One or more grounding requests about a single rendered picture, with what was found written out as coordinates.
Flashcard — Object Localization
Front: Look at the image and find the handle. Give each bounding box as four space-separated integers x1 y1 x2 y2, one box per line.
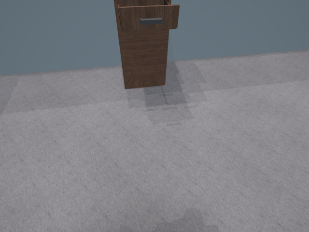
140 17 163 25

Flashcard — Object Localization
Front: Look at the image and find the cabinet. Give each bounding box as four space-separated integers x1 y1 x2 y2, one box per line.
114 0 171 89

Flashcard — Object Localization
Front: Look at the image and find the drawer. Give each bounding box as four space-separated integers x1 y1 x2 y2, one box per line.
117 0 180 32

